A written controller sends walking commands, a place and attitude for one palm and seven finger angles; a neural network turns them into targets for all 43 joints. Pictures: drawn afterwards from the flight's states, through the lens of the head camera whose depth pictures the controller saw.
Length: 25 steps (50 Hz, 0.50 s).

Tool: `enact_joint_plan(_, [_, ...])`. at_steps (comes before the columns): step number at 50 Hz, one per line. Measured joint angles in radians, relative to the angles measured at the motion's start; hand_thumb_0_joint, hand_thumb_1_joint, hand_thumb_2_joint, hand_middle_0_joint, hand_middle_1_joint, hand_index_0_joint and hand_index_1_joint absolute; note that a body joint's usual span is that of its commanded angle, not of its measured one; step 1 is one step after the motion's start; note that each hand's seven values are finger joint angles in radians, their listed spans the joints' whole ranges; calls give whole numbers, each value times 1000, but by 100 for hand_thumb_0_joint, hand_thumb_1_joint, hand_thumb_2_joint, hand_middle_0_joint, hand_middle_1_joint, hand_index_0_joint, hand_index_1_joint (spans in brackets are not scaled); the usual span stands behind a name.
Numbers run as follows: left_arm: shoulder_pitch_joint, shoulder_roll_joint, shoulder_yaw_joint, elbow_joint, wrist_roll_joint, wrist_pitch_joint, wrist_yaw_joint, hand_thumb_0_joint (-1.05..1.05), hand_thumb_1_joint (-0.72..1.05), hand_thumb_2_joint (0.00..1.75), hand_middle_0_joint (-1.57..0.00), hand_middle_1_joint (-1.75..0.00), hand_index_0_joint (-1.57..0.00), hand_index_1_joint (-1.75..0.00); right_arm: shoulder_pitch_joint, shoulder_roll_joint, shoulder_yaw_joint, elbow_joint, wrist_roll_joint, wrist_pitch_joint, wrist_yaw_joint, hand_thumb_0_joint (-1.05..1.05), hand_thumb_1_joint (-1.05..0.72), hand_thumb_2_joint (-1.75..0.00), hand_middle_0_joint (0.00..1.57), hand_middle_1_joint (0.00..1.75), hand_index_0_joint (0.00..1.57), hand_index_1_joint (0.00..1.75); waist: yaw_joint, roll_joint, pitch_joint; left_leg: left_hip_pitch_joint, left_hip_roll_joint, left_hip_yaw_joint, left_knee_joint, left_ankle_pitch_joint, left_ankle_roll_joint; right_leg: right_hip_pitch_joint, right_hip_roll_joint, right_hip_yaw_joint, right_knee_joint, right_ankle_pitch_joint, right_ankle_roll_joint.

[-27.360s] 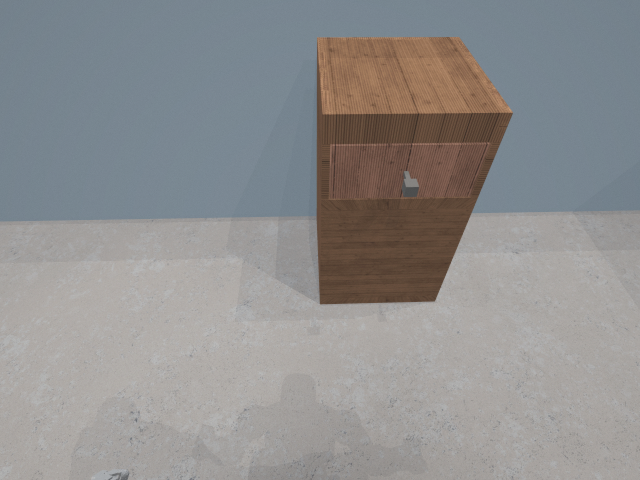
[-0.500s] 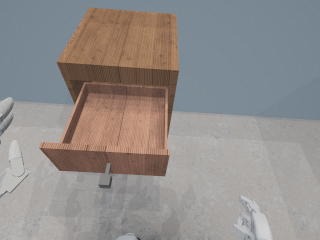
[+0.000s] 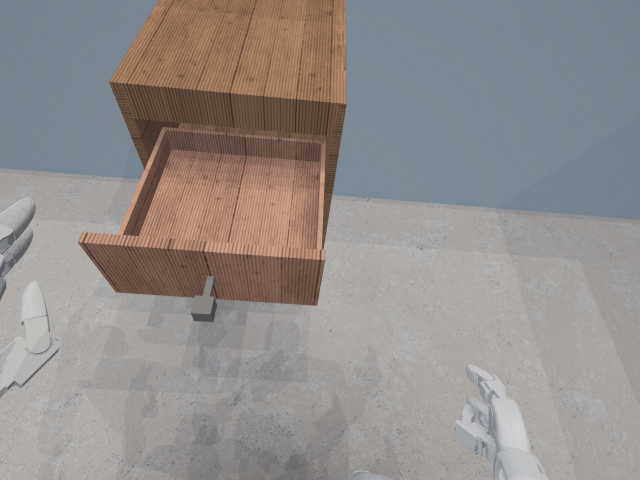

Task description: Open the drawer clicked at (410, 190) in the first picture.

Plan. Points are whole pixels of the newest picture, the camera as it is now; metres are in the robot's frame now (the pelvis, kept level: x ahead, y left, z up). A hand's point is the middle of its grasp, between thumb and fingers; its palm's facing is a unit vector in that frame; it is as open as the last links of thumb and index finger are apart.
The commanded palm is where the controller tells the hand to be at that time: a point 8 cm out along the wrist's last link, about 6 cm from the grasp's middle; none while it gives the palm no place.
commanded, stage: stop stepping back and stand still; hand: left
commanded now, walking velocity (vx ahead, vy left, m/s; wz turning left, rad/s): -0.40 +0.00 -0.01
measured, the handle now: (206, 298) +0.40 +0.20 -0.15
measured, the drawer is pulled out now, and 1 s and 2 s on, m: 0.30 0.30 0.30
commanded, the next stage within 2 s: let the arm hang, fingers relaxed in 1.08 s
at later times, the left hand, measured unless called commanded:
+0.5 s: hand out of the picture +0.10 +0.18 +0.16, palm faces +0.29 -0.83 -0.48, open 7.4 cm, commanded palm +0.03 +0.24 +0.18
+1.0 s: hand out of the picture +0.06 +0.21 +0.16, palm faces +0.37 -0.83 -0.41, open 7.4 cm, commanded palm +0.00 +0.26 +0.18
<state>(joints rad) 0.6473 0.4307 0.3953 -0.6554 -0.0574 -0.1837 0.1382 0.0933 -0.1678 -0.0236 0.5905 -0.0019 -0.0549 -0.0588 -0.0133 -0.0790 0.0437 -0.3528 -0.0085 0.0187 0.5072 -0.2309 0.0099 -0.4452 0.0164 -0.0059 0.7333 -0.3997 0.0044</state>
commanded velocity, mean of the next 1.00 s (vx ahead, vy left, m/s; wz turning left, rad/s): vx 0.07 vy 0.05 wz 0.00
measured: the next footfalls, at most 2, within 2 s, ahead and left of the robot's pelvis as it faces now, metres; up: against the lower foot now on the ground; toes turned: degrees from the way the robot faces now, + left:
right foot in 0.20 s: -0.06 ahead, -0.14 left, +0.00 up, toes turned -4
left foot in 0.50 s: -0.08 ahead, +0.08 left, +0.00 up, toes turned +3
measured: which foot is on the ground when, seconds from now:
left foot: down 0.00-0.20, up 0.22-0.48, down 0.50-1.00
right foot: up 0.00-0.18, down 0.20-1.00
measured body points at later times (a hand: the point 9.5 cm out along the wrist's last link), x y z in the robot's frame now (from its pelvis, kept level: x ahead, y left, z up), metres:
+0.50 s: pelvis -0.09 -0.05 +0.00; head -0.07 -0.04 +0.45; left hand +0.07 +0.22 +0.18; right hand +0.02 -0.32 -0.09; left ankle -0.13 +0.08 -0.74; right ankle -0.10 -0.14 -0.73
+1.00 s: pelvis -0.12 -0.02 +0.01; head -0.10 -0.01 +0.46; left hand +0.04 +0.26 +0.18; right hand +0.06 -0.23 -0.07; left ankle -0.12 +0.08 -0.73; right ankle -0.10 -0.14 -0.73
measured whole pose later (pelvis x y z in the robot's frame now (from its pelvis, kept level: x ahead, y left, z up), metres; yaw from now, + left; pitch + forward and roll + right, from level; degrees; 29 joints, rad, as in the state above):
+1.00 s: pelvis -0.12 -0.02 +0.01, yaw +1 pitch -1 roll -1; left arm 0.63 0.36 0.33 -0.59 -0.04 -0.19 0.16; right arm 0.19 -0.16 0.04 0.59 0.01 -0.10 -0.03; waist 0.00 -0.02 0.05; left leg -0.19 0.01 0.04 0.45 -0.24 0.02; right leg -0.21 -0.02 -0.10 0.40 -0.18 -0.01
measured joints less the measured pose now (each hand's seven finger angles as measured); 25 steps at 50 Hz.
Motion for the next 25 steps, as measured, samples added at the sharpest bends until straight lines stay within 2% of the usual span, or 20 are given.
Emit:
enact_joint_plan(2, [15, -12, -12, -28, -2, 8, 1, 1, 89, 89, -21, -30, -21, -30, 3, 12, 8, -2, -5, -28, 14, 1, -91, -90, 20, 30, 20, 30, 4, 12, 6, -3, 20, -1, -17, 24, -5, -10, 13, -2, 78, -35, 9])
enact_joint_plan(5, [32, -22, -26, -67, -3, 5, -1, 1, 89, 89, -21, -30, -21, -30, 11, 28, 23, -2, -10, -49, 29, 1, -91, -90, 20, 30, 20, 30, 14, 30, 6, -12, 52, -1, -38, 60, -19, 21, 15, -20, 83, -41, 17])
enact_joint_plan(7, [34, -20, -24, -71, -5, -2, -3, 1, 89, 89, -21, -30, -21, -30, 17, 32, 34, -6, -8, -52, 36, 1, -91, -90, 20, 30, 20, 30, 15, 44, 3, -32, 68, -4, -36, 77, -31, 63, 9, -27, 25, -42, 19])
enact_joint_plan(9, [41, -5, -6, -66, -7, -3, 0, 1, 89, 89, -21, -30, -21, -30, 29, 31, 48, -19, 0, -50, 37, 1, -91, -90, 20, 30, 20, 30, 12, 52, -3, -65, 74, -6, -7, 80, -43, 134, -7, -34, -106, 6, 22])
enact_joint_plan(10, [46, 6, 6, -62, -8, -3, 2, 1, 89, 89, -21, -30, -21, -30, 36, 30, 54, -27, 5, -47, 36, 1, -91, -90, 20, 30, 21, 30, 11, 50, -4, -85, 73, -3, 22, 73, -47, 172, -18, -36, -182, 45, 18])
enact_joint_plan(11, [36, 1, 3, -45, -6, -5, 0, 1, 89, 89, -21, -30, -21, -30, 35, 20, 54, -24, 9, -41, 34, 1, -91, -90, 20, 30, 21, 30, 10, 74, 8, -104, 86, -17, 64, 34, -45, 178, -2, -48, -196, 65, 1])
enact_joint_plan(12, [27, -7, -6, -28, -6, -3, -2, 1, 89, 89, -21, -30, -21, -30, 39, 10, 51, -16, 15, -32, 32, 1, -90, -90, 20, 30, 21, 30, 6, 92, 15, -121, 83, -37, 126, -35, -40, 178, 8, -57, -191, 74, -18])
enact_joint_plan(14, [26, -22, -22, 0, -8, 5, -2, 1, 89, 89, -22, -30, -22, -30, 64, -4, 43, 8, 23, -16, 29, 1, -91, -90, 20, 30, 21, 30, 4, 87, 8, -149, 39, -51, 310, -115, -32, 179, -1, -54, -193, 84, -42])
enact_joint_plan(16, [43, -44, -29, 31, -5, 2, 2, 1, 88, 89, -22, -30, -22, -30, 98, -20, 35, 30, 22, -2, 24, 1, -91, -90, 20, 30, 21, 30, -10, 72, -13, -142, 5, -35, 427, -129, -28, 194, -17, -50, -222, 101, -49])
enact_joint_plan(17, [51, -53, -32, 49, 0, -2, 4, 1, 88, 89, -22, -30, -22, -30, 115, -29, 30, 37, 22, 2, 19, 1, -91, -90, 20, 30, 21, 30, -18, 66, -25, -124, -2, -21, 436, -131, -24, 201, -23, -50, -239, 111, -49])
enact_joint_plan(19, [58, -61, -38, 79, 11, -10, 8, 1, 88, 89, -22, -30, -22, -30, 146, -47, 17, 47, 23, 1, 10, 1, -91, -90, 20, 30, 21, 30, -31, 57, -41, -64, -4, 3, 366, -148, -11, 212, -32, -54, -267, 129, -49])
enact_joint_plan(21, [58, -63, -44, 92, 22, -16, 13, 1, 88, 89, -22, -30, -22, -30, 170, -67, 3, 53, 23, -8, 5, 1, -91, -90, 20, 30, 20, 30, -37, 51, -50, 13, 2, 19, 228, -150, 6, 214, -36, -61, -282, 141, -48])
enact_joint_plan(24, [59, -61, -54, 66, 26, -24, 16, 1, 88, 89, -22, -30, -22, -30, 190, -101, -16, 45, 24, -33, 3, 1, -91, -90, 20, 30, 20, 30, -45, 67, -41, 138, 25, 19, -24, -64, 27, 207, -23, -87, -270, 141, -45])
enact_joint_plan(25, [55, -55, -55, 52, 25, -30, 15, 1, 88, 89, -22, -30, -22, -30, 189, -109, -25, 42, 24, -41, 2, 1, -91, -90, 20, 30, 20, 30, -48, 76, -30, 161, 35, 12, -68, -44, 19, 201, -17, -99, -254, 136, -43])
